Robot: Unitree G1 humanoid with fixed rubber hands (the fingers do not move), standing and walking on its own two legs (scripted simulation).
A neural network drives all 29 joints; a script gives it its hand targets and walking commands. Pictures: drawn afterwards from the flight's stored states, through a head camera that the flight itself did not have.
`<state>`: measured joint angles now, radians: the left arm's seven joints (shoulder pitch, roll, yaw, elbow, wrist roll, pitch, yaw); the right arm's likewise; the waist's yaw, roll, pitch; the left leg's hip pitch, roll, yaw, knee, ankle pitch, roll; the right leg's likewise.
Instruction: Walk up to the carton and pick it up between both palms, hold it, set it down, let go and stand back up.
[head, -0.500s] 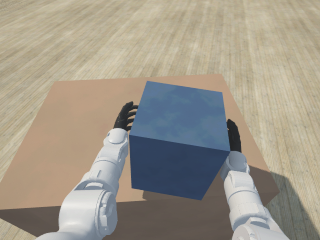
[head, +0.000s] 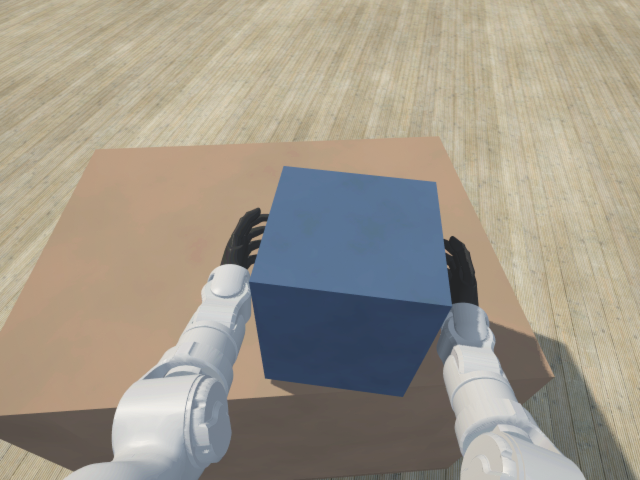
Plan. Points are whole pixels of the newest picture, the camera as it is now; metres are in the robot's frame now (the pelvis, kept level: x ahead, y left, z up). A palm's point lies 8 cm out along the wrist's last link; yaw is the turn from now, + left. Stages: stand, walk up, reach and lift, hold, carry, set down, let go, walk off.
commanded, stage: set down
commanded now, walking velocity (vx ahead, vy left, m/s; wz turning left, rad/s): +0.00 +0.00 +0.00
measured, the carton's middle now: (345, 285) +0.38 -0.08 +0.01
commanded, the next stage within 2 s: none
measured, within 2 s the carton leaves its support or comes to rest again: neither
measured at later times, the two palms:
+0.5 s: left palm (236, 262) +0.43 +0.07 +0.04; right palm (477, 293) +0.33 -0.25 +0.02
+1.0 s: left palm (209, 287) +0.40 +0.11 +0.03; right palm (503, 315) +0.29 -0.28 +0.01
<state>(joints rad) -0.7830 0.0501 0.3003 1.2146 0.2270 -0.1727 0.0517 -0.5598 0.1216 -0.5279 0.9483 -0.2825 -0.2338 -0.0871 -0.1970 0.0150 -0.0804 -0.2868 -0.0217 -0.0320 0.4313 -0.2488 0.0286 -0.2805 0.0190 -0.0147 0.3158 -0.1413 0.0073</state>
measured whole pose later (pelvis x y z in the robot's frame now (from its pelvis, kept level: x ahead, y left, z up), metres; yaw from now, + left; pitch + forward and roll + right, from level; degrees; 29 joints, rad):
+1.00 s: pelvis -0.04 -0.02 -0.02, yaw -1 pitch +16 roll -1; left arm -0.73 0.31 -0.09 1.08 -0.28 -0.12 -0.03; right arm -0.53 -0.14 -0.10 0.83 0.21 -0.08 -0.16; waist -0.17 0.04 -0.17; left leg -0.62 0.00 -0.02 0.58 -0.24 0.01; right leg -0.62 0.04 -0.03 0.47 -0.13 -0.02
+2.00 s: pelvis -0.03 -0.03 +0.00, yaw -3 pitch -2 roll +0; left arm 0.04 0.38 -0.12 0.34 -0.33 -0.04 -0.07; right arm 0.17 -0.07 0.01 0.22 0.21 -0.02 -0.22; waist -0.04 -0.02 0.05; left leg -0.16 0.01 0.02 0.45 -0.25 0.00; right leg -0.21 0.04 0.01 0.42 -0.17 -0.03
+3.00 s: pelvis +0.00 -0.01 +0.00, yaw -3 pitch -6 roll -1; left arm 0.41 0.34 -0.08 0.13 -0.23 -0.02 -0.06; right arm 0.52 -0.05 -0.02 0.05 0.15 -0.02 -0.14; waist 0.00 0.01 0.09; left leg -0.02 0.00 0.03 0.41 -0.28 0.03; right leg -0.06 0.04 0.02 0.34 -0.18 -0.01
